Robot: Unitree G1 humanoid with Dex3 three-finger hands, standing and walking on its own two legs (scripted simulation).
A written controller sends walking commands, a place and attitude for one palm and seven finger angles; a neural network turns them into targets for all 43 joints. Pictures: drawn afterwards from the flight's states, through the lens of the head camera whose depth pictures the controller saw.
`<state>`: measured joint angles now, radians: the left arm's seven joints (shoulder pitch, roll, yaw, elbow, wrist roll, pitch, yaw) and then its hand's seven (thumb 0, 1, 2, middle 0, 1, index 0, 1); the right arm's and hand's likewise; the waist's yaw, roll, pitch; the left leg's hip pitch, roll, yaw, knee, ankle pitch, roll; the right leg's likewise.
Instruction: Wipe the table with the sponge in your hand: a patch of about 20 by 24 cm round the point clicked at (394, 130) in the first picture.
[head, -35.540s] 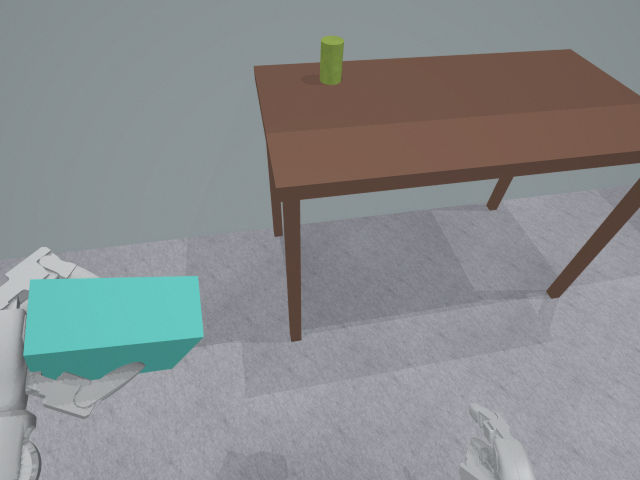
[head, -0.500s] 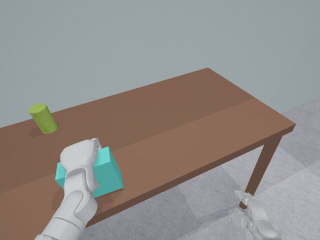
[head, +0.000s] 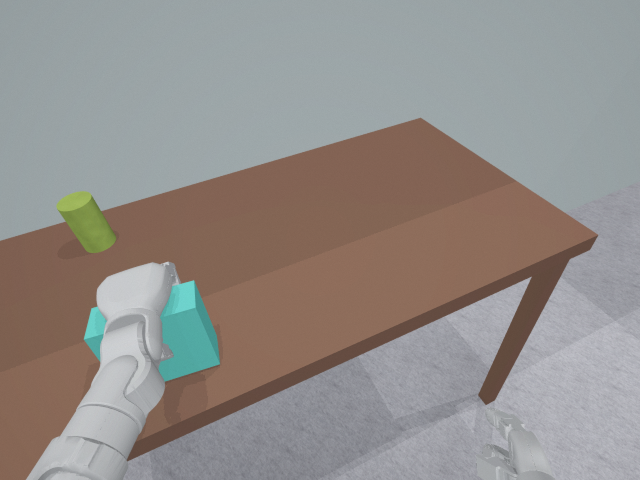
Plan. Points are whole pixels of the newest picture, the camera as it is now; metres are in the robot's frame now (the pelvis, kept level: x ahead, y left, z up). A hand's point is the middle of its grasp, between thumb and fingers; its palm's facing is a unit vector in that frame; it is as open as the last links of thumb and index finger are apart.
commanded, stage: wipe forward along the middle lane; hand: left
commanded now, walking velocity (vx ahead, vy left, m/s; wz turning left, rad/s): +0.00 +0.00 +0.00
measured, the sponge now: (164, 346) +0.30 +0.27 -0.01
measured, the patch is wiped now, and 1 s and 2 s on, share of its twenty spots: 0.95 0.95 0.95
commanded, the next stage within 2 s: slide back across to the first lane in 1.28 s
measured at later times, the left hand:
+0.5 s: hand (150, 288) +0.35 +0.30 +0.06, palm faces -0.10 -0.05 -0.99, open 10.0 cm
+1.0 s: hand (147, 268) +0.40 +0.32 +0.05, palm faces -0.11 -0.05 -0.99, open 10.0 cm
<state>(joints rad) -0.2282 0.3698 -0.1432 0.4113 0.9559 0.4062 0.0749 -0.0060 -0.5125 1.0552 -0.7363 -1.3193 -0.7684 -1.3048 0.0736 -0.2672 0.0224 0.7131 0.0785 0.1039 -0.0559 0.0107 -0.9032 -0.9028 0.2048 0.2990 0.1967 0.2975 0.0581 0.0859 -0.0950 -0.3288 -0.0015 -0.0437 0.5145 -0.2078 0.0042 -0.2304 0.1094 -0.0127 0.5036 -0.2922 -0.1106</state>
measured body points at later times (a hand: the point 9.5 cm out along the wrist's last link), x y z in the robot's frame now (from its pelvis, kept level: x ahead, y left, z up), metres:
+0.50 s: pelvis -0.02 +0.00 -0.01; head -0.01 -0.03 +0.44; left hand +0.36 +0.30 +0.11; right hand +0.12 -0.26 -0.14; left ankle +0.04 +0.13 -0.73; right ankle -0.02 -0.05 -0.73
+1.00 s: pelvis -0.01 +0.02 -0.01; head +0.01 +0.01 +0.44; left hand +0.40 +0.32 +0.11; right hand +0.10 -0.24 -0.14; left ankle +0.04 +0.14 -0.73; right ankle -0.02 -0.05 -0.73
